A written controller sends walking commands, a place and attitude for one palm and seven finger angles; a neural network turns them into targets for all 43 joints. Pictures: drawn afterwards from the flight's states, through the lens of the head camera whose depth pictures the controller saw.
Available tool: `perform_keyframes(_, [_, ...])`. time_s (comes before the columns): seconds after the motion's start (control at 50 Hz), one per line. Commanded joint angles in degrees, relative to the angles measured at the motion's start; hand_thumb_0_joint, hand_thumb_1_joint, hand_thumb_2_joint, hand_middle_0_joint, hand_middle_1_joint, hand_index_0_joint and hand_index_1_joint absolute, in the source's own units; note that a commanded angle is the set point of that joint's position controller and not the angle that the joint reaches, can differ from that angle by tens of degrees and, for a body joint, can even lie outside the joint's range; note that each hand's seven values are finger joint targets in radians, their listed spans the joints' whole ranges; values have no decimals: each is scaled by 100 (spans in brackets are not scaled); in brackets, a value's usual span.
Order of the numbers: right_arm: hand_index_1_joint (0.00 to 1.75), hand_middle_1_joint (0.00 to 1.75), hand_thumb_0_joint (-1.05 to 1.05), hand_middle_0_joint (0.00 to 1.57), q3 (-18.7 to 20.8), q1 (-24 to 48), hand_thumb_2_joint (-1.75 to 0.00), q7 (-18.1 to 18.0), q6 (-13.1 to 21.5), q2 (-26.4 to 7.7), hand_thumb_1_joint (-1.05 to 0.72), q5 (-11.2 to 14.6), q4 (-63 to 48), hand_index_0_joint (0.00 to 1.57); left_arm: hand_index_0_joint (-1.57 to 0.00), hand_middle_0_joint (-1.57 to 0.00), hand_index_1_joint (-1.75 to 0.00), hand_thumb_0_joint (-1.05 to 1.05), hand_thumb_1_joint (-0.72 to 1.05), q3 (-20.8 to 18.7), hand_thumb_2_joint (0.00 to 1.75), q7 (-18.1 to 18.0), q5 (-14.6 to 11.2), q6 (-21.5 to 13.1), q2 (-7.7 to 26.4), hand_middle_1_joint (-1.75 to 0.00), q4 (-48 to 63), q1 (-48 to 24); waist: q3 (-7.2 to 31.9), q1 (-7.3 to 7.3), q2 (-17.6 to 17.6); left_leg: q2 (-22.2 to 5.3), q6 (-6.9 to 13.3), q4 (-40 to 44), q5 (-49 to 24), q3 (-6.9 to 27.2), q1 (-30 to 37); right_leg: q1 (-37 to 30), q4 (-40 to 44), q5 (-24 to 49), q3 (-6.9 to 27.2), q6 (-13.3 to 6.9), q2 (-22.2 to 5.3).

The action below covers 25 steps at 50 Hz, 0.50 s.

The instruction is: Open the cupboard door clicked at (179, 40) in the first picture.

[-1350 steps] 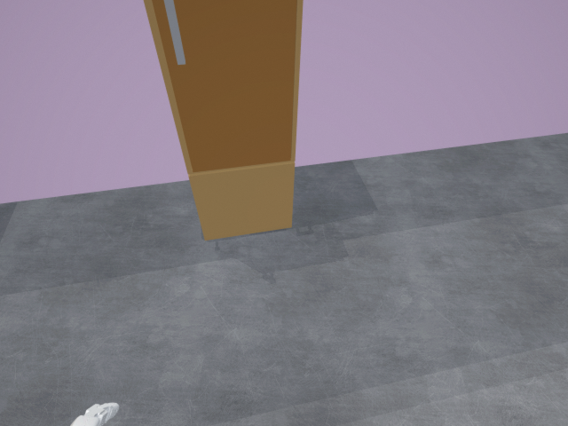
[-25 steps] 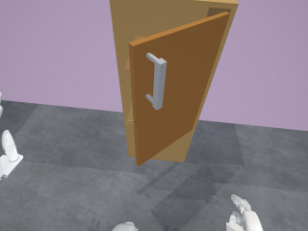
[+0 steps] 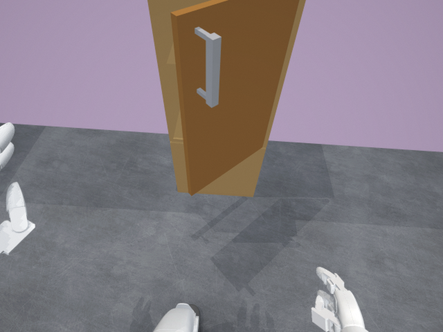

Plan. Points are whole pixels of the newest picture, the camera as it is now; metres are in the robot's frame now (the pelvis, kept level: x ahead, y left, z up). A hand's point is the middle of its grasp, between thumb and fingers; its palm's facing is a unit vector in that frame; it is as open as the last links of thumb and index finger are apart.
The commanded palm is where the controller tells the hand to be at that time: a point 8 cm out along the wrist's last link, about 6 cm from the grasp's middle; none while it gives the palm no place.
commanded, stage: stop stepping back and stand still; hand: left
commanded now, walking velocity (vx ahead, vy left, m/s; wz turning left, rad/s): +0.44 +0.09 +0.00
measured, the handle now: (206, 69) +0.58 +0.08 +0.16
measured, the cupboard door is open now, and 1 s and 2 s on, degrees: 44 44 44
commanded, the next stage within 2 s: let the arm hang, fingers relaxed in 0.64 s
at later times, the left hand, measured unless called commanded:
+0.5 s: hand out of the picture +0.11 +0.24 +0.20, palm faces +0.46 -0.75 -0.47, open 7.4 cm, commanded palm +0.08 +0.27 +0.19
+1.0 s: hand out of the picture -0.01 +0.20 -0.13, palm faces +0.05 -0.97 -0.23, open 7.4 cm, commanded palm none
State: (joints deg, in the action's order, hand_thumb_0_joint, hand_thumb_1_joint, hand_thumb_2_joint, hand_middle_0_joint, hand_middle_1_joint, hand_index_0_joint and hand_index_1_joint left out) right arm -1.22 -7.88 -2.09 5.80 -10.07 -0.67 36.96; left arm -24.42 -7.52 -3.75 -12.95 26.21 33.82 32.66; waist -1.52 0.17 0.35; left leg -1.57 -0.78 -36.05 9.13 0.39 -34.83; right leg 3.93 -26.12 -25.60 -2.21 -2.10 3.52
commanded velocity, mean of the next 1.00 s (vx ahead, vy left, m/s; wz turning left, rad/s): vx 0.11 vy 0.04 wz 0.00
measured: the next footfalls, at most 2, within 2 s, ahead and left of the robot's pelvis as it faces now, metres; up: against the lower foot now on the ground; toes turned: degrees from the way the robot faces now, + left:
left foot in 0.10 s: +0.09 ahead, +0.09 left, +0.00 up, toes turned +1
left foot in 0.74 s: -0.05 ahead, +0.14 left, +0.00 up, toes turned +6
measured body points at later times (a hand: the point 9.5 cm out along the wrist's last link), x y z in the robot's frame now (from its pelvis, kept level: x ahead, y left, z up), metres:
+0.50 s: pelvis -0.06 -0.03 +0.02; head -0.09 -0.03 +0.47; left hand +0.08 +0.27 +0.22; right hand +0.08 -0.27 -0.07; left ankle -0.04 +0.11 -0.64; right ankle -0.04 -0.10 -0.72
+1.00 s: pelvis -0.09 +0.01 +0.00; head -0.07 +0.00 +0.45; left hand -0.01 +0.25 -0.12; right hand +0.05 -0.22 -0.13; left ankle -0.09 +0.13 -0.72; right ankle -0.06 -0.10 -0.72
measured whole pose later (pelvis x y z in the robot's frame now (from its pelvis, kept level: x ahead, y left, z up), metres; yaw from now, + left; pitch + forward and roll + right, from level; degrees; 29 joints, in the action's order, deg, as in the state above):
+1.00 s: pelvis -0.09 +0.01 +0.00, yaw +6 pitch -1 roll +1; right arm 0.3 -9.3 0.4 -0.4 -13.2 -1.5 47.4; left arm 0.6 0.6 2.3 2.6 10.9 -39.9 15.7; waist -3.2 -1.3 0.5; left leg 0.8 0.2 -35.1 18.0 0.0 -17.2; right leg 18.0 -36.7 -18.2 -1.3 -0.9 -1.0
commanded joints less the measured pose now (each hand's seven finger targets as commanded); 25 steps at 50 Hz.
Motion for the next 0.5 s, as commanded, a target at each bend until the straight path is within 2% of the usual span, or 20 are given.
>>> perform_keyframes(0.0, [30, 30, 0, 20, 229, 372, -90, -165, 239, -666, -90, 179, -1039, 20, -20, -20, -30, 0, 90, -1371, 90, -205, -78, -231, 1284, -30, 943, 78, 1018, 18, -1157, 135, 82, -1111, 690, -128, 533, -144, 149, 5266, 809, -305, -1700])
perform_keyframes(0.04, [30, 30, 0, 20, 177, 319, -90, -219, 238, -753, -90, 149, -916, 20, -20, -20, -30, 0, 90, -1071, 90, -194, -58, -145, 951, -30, 554, -31, 785, -83, -448, 249, 196, 66, 135, -396, 1477, 221, -47, 5038, 600, -251, -1521])
perform_keyframes(0.06, [30, 30, 0, 20, 189, 183, -90, -243, 274, -829, -90, 134, -794, 20, -20, -20, -30, 0, 90, -922, 90, -198, -53, -126, 862, -30, 437, -264, 851, -200, 17, 329, 279, 677, -571, -418, 2285, 581, -398, 4739, 370, -30, -1325])
perform_keyframes(0.08, [30, 30, 0, 20, 264, 110, -90, -266, 333, -975, -90, 143, -733, 20, -20, -20, -30, 0, 90, -705, 90, -167, -49, -85, 711, -30, 279, -393, 883, -241, 436, 44, 417, 823, -1469, -119, 2985, 1005, -940, 4040, 82, 232, -1019])
perform_keyframes(0.1, [30, 30, 0, 20, 285, -72, -90, -262, 344, -1074, -90, 156, -746, 20, -20, -20, -30, 0, 90, -584, 90, -180, -13, -95, 693, -30, 222, -652, 1017, -218, 801, -484, 724, 886, -2388, 522, 3387, 1366, -1619, 3087, -11, 455, -609])
perform_keyframes(0.12, [30, 30, 0, 20, 303, -198, -90, -211, 356, -1113, -90, 158, -753, 20, -20, -20, -30, 0, 90, -496, 90, -194, 11, -103, 717, -30, 98, -903, 1054, -191, 907, -1081, 1126, 978, -2945, 1430, 3614, 1971, -2205, 1010, 81, 565, -363])
perform_keyframes(0.14, [30, 30, 0, 20, 325, -201, -90, -190, 381, -1034, -90, 78, -747, 20, -20, -20, -30, 0, 90, -511, 90, -224, 64, -98, 766, -30, 31, -878, 986, -153, 1137, -1460, 1314, 1452, -2518, 2357, 3556, 2439, -2583, -431, 234, 426, -226])
perform_keyframes(0.16, [30, 30, 0, 20, 324, -79, -90, -181, 420, -1001, -90, 0, -708, 20, -20, -20, -30, 0, 90, -400, 90, -198, 99, -104, 764, -30, 264, -1000, 812, -137, 938, -1508, 1238, 1926, -1206, 2545, 2829, 2085, -2770, -806, 420, 315, -343])
perform_keyframes(0.2, [30, 30, 0, 20, 341, 121, -90, -179, 447, -954, -90, 56, -755, 20, -20, -20, -30, 0, 90, -445, 90, -224, 136, -66, 721, -30, 203, -777, 413, -61, 442, -1214, 1039, 2547, 1440, 1875, 1366, 1099, -2267, -500, 285, 232, -416])
perform_keyframes(0.22, [30, 30, 0, 20, 335, 197, -90, -181, 417, -948, -90, 61, -822, 20, -20, -20, -30, 0, 90, -427, 90, -248, 144, -40, 644, -30, 269, -505, 342, -22, 660, -963, 842, 2771, 2213, 1424, 940, 650, -1870, -304, 22, 194, -318])
perform_keyframes(0.26, [30, 30, 0, 20, 309, 282, -90, -209, 365, -920, -90, 67, -959, 20, -20, -20, -30, 0, 90, -555, 90, -277, 158, -43, 737, -30, 468, -119, 272, 13, 1200, -727, 568, 2906, 3073, 943, 39, -250, -1231, -108, -386, 144, -140])
perform_keyframes(0.28, [30, 30, 0, 20, 329, 297, -90, -223, 323, -937, -90, 53, -1033, 20, -20, -20, -30, 0, 90, -776, 90, -294, 178, -72, 978, -30, 652, -64, 369, 56, 1358, -573, 433, 2803, 3300, 742, -249, -655, -992, 1, -503, 112, -101])
perform_keyframes(0.3, [30, 30, 0, 20, 330, 303, -90, -221, 281, -882, -90, 35, -1088, 20, -20, -20, -30, 0, 90, -695, 90, -282, 213, -102, 861, -30, 650, 35, 264, 44, 1361, -420, 346, 2469, 3368, 536, -539, -814, -740, -67, -471, 55, -149])
perform_keyframes(0.32, [30, 30, 0, 20, 345, 297, -90, -218, 244, -820, -90, 25, -1112, 20, -20, -20, -30, 0, 90, -750, 90, -282, 248, -138, 920, -30, 667, 55, 253, 71, 887, -153, 274, 1518, 3162, 237, -593, -658, -171, -343, -40, -90, -436])
perform_keyframes(0.34, [30, 30, 0, 20, 391, 279, -90, -203, 164, -743, -90, -3, -1121, 20, -20, -20, -30, 0, 90, -856, 90, -262, 275, -143, 1076, -30, 634, 5, 166, 78, -451, 288, 147, -566, 2472, -137, -415, 305, 1060, -1611, 1634, -514, -1392])
perform_keyframes(0.36, [30, 30, 0, 20, 454, 304, -90, -208, 141, -833, -90, -9, -1074, 20, -20, -20, -30, 0, 90, -850, 90, -224, 228, -166, 1142, -30, 828, -359, -5, 92, -1396, 479, 43, -2654, 1969, -95, -269, 1636, 2187, -2603, 3723, -997, -2722])
perform_keyframes(0.38, [30, 30, 0, 20, 465, 332, -90, -200, 185, -938, -90, -83, -912, 20, -20, -20, -30, 0, 90, -936, 90, -255, 214, -242, 1182, -30, 1000, -911, -124, 24, -1146, 387, -34, -3565, 1553, 215, -265, 2179, 2390, -2810, 3856, -971, -2809])
perform_keyframes(0.42, [30, 30, 0, 20, 398, -23, -90, -203, 284, -832, -90, -84, -768, 20, -20, -20, -30, 0, 90, -926, 90, -187, 224, -362, 1036, -30, 376, -877, 64, -222, -501, 1, -23, -3546, 727, 258, -66, 1957, 1943, -1972, 2586, -750, -2287])
perform_keyframes(0.46, [30, 30, 0, 20, 347, -44, -90, -236, 249, -822, -90, -45, -699, 20, -20, -20, -30, 0, 90, -679, 90, -170, 247, -357, 813, -30, -316, -841, 125, -192, -133, -77, 12, -2908, 438, -3, 152, 1828, 1776, -1416, 1799, -560, -1953])
perform_keyframes(0.48, [30, 30, 0, 20, 390, 40, -90, -265, 283, -862, -90, 4, -698, 20, -20, -20, -30, 0, 90, -440, 90, -146, 241, -371, 675, -30, -307, -1134, 55, -178, -110, -58, 32, -2551, 483, -81, 302, 1810, 1754, -1219, 1637, -478, -1931])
